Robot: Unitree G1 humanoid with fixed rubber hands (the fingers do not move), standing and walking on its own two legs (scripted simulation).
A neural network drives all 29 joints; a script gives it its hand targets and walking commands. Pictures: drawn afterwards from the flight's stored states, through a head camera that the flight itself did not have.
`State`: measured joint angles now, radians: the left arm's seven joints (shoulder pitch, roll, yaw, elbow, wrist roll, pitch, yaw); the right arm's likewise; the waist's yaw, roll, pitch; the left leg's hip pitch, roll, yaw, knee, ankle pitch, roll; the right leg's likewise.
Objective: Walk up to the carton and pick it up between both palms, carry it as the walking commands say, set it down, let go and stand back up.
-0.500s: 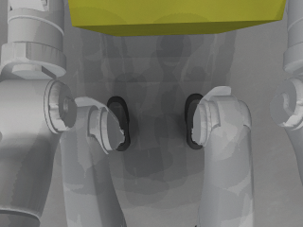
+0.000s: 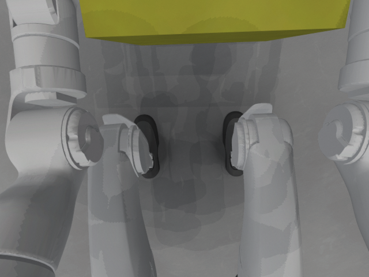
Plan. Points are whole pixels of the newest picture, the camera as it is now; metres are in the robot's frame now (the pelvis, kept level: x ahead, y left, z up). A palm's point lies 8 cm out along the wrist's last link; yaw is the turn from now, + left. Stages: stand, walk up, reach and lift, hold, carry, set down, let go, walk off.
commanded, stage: reach and lift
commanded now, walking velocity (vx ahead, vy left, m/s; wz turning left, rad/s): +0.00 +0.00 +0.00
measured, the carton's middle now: out of the picture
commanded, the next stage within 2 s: none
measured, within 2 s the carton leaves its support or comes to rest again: neither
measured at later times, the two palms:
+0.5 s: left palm out of the picture +0.56 +0.15 -0.05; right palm out of the picture +0.54 -0.23 -0.05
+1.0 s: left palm out of the picture +0.54 +0.16 +0.02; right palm out of the picture +0.52 -0.23 +0.02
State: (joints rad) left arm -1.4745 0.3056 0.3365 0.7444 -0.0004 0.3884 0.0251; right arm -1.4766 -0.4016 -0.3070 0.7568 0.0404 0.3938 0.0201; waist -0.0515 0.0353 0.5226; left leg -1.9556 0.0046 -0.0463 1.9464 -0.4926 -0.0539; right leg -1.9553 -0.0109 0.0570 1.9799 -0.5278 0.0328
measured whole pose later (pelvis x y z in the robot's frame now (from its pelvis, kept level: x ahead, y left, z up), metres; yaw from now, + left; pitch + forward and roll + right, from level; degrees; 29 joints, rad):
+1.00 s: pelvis -0.01 +0.01 +0.11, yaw +0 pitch +23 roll +0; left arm -1.28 0.20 0.44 0.54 0.10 0.44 -0.05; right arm -1.31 -0.29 -0.42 0.58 -0.05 0.45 0.08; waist -0.05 0.04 0.52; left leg -1.57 -0.01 -0.05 1.56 -0.40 -0.04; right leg -1.56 -0.02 0.04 1.58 -0.43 0.04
